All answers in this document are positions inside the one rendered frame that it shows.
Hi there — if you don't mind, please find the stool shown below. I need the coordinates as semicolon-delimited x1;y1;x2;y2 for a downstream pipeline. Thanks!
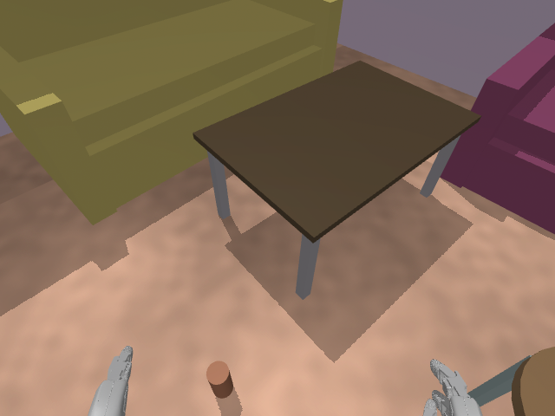
467;347;555;416

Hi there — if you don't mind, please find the left robot hand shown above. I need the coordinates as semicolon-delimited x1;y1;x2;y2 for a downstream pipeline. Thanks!
88;346;133;416

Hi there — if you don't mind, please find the sofa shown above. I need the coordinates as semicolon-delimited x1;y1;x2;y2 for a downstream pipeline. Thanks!
0;0;343;225

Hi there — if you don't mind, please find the can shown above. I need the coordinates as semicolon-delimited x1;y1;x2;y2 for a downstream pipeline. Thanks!
206;361;233;399

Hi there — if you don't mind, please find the armchair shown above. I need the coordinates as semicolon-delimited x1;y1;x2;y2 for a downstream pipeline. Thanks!
440;23;555;234

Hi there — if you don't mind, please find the right robot hand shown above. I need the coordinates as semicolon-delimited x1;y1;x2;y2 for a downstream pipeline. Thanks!
420;359;483;416

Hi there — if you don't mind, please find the coffee table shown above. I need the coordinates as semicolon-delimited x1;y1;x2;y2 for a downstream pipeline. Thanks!
193;61;481;300

